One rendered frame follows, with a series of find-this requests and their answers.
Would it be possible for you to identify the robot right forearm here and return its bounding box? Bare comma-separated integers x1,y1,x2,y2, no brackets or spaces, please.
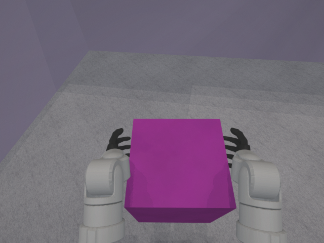
230,149,288,243

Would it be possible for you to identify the robot left forearm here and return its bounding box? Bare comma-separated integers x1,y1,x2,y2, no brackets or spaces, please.
78,149,131,243

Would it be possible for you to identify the carton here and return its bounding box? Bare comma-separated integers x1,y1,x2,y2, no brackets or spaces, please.
124,119,236,223

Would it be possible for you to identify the left robot hand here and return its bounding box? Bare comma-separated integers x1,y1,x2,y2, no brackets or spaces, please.
106,128,131,157

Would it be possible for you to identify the right robot hand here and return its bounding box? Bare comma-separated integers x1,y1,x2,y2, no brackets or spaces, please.
223,128,250,168

